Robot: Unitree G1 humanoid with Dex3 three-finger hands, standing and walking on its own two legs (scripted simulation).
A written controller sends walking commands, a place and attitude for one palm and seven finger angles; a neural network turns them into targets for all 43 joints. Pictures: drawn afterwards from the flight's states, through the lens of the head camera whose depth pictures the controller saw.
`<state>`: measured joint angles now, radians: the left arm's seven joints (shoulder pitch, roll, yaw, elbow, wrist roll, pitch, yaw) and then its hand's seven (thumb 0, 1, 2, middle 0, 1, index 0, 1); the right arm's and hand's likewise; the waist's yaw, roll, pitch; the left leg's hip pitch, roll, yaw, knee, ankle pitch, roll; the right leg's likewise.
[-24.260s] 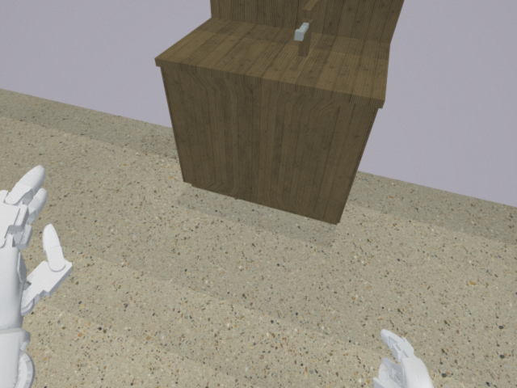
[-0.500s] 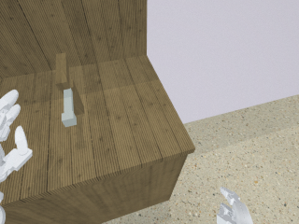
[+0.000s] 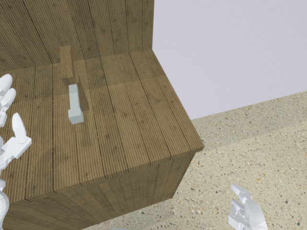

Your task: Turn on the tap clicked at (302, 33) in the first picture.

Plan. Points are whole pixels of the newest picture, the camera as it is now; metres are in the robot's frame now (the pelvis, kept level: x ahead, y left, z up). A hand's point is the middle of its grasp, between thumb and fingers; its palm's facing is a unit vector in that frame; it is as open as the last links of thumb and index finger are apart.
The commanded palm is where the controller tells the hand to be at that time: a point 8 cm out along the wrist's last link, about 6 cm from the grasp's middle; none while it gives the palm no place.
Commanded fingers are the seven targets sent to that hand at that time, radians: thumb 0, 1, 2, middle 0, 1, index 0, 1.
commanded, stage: come to a stop and stand still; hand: left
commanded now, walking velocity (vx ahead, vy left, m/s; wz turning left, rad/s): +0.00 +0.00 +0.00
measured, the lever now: (76, 115) +0.34 +0.23 +0.10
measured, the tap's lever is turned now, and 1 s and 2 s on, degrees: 0 0 0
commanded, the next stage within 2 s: look again from close up in 0.80 s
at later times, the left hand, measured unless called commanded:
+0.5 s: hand (6, 149) +0.22 +0.29 +0.16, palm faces +0.40 -0.86 -0.32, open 7.4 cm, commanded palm +0.15 +0.33 +0.18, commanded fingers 0.00 0.90 0.90 -0.20 -0.30 -0.20 -0.30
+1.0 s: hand (0, 148) +0.22 +0.30 +0.17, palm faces +0.40 -0.84 -0.36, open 7.4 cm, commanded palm +0.16 +0.33 +0.18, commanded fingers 0.00 0.90 0.90 -0.20 -0.30 -0.20 -0.30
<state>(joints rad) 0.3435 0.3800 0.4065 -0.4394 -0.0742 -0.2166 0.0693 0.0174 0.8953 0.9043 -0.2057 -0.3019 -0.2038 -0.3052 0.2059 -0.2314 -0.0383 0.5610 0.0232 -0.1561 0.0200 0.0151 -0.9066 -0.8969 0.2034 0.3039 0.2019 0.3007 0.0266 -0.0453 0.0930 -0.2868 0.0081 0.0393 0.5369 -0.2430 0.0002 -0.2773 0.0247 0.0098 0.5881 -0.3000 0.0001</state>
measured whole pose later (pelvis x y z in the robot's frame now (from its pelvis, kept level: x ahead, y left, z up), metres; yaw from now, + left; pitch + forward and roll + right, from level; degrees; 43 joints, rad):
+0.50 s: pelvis +0.00 +0.04 +0.01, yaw +2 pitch -1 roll -1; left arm 0.38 0.33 0.32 -0.43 -0.02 -0.21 0.10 0.02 0.89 0.90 -0.21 -0.30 -0.21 -0.31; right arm 0.19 -0.17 0.04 0.58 0.01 -0.15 -0.01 0.02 -0.90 -0.90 0.21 0.30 0.20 0.30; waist 0.03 -0.04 0.05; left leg -0.25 -0.03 0.02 0.46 -0.20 0.05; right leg -0.18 -0.01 -0.01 0.39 -0.20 0.02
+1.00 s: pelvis +0.00 +0.04 +0.01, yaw +2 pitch -1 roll -2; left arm 0.42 0.36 0.34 -0.46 -0.04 -0.20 0.10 0.02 0.89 0.90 -0.21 -0.30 -0.21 -0.31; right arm 0.20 -0.19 0.02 0.58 0.02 -0.11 -0.03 0.01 -0.91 -0.90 0.20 0.30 0.20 0.30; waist 0.02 -0.02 0.05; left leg -0.24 -0.03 0.02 0.45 -0.20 0.06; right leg -0.15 -0.01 -0.02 0.37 -0.20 0.03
